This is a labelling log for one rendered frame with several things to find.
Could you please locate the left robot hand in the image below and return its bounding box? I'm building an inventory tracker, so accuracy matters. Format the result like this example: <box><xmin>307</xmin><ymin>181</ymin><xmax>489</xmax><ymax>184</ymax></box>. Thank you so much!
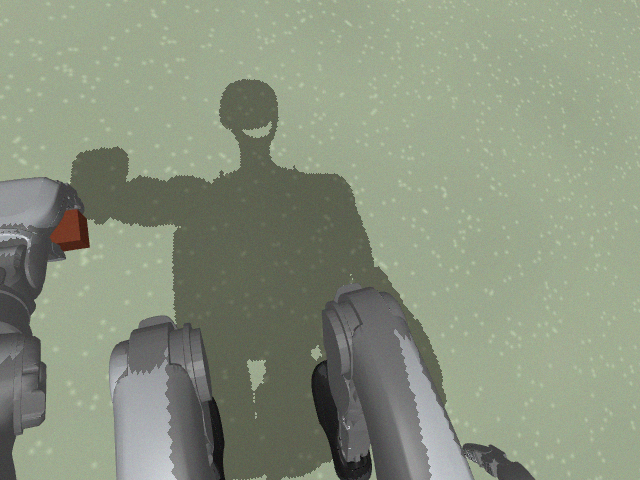
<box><xmin>0</xmin><ymin>177</ymin><xmax>85</xmax><ymax>262</ymax></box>

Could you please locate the left robot foot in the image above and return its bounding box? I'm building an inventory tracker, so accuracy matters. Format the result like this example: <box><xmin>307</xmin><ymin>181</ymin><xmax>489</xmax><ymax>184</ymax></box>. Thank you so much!
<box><xmin>208</xmin><ymin>396</ymin><xmax>225</xmax><ymax>480</ymax></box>

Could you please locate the small box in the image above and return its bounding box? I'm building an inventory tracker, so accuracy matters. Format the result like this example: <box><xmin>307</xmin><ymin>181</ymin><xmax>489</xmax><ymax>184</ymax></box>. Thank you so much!
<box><xmin>49</xmin><ymin>209</ymin><xmax>90</xmax><ymax>251</ymax></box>

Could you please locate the right robot hand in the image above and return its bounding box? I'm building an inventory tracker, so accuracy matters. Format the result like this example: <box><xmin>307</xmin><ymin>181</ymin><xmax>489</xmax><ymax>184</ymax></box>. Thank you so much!
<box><xmin>462</xmin><ymin>443</ymin><xmax>535</xmax><ymax>480</ymax></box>

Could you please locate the right robot foot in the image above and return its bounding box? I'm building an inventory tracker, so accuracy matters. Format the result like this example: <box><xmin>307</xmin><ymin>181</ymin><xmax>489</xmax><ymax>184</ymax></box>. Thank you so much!
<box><xmin>311</xmin><ymin>360</ymin><xmax>372</xmax><ymax>480</ymax></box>

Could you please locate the left robot arm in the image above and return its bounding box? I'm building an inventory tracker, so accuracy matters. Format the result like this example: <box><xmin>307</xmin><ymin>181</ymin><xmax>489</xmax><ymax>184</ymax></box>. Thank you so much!
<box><xmin>0</xmin><ymin>228</ymin><xmax>49</xmax><ymax>480</ymax></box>

